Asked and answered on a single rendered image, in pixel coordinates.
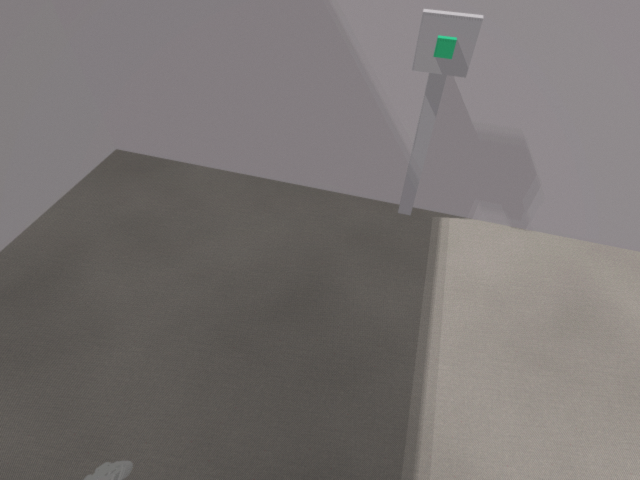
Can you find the button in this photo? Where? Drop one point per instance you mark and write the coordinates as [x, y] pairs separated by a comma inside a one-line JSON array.
[[445, 47]]

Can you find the panel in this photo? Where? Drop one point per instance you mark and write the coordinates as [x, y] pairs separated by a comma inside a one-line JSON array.
[[465, 27]]

